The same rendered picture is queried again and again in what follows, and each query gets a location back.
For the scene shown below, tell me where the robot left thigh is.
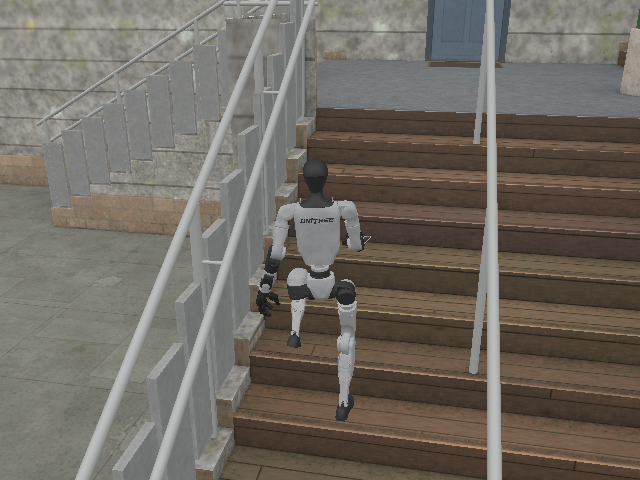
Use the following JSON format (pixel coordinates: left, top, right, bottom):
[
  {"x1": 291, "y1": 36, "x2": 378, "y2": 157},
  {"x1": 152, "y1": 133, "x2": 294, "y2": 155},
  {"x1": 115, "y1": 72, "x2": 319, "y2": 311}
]
[{"x1": 287, "y1": 268, "x2": 308, "y2": 300}]

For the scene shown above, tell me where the robot left upper arm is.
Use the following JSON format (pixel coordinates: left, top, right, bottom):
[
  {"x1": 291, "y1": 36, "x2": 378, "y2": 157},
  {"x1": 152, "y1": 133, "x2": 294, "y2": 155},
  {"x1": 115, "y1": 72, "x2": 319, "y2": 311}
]
[{"x1": 270, "y1": 203, "x2": 296, "y2": 260}]

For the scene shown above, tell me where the robot right upper arm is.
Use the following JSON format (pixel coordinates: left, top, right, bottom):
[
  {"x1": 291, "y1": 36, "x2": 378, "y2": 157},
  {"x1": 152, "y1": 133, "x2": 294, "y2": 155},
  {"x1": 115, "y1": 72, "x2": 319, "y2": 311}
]
[{"x1": 338, "y1": 200, "x2": 362, "y2": 251}]

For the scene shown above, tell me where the robot left forearm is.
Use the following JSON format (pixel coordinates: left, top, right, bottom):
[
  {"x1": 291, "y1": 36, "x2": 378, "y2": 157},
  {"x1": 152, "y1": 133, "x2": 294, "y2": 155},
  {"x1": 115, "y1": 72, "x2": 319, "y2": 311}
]
[{"x1": 259, "y1": 245, "x2": 280, "y2": 293}]

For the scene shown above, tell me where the left robot foot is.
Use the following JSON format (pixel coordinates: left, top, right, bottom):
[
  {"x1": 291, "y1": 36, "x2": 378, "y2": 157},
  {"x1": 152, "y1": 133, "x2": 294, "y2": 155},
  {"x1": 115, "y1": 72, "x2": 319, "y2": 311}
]
[{"x1": 287, "y1": 333, "x2": 301, "y2": 348}]

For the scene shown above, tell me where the robot right hand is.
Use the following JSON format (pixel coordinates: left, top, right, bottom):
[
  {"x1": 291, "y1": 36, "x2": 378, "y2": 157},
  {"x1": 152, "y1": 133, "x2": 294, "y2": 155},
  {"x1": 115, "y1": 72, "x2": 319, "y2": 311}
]
[{"x1": 342, "y1": 232, "x2": 363, "y2": 246}]

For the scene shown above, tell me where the robot left hand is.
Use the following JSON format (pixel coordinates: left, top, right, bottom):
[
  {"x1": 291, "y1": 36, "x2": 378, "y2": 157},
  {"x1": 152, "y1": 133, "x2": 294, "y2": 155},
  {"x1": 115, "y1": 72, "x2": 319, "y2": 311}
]
[{"x1": 256, "y1": 290, "x2": 280, "y2": 317}]

